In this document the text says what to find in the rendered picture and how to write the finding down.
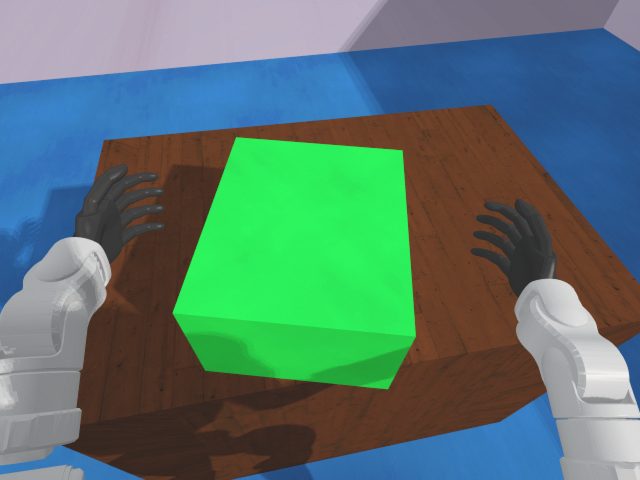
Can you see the left robot hand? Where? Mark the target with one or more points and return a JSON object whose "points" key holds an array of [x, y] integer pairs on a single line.
{"points": [[103, 219]]}

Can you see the pedestal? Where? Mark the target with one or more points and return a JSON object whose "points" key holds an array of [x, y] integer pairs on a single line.
{"points": [[150, 409]]}

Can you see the carton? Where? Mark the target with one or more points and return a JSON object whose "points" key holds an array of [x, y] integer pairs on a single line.
{"points": [[302, 270]]}

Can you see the right robot forearm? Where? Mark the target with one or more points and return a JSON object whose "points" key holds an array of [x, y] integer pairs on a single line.
{"points": [[587, 382]]}

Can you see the right robot hand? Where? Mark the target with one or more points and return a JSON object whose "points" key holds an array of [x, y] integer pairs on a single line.
{"points": [[530, 256]]}

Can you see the left robot forearm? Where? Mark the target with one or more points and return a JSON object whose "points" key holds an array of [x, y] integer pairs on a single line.
{"points": [[43, 330]]}

